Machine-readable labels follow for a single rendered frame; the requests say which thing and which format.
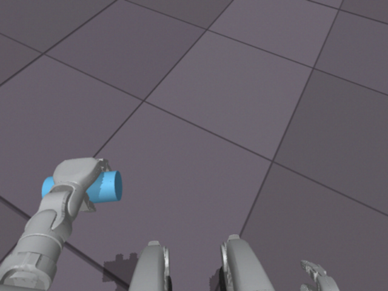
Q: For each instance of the right robot hand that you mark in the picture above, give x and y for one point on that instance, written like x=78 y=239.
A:
x=318 y=274

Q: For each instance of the left robot hand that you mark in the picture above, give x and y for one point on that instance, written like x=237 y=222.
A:
x=83 y=172

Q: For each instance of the can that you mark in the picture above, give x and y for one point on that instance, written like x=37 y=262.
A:
x=106 y=188

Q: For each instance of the left robot arm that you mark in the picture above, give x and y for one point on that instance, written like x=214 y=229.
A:
x=32 y=264

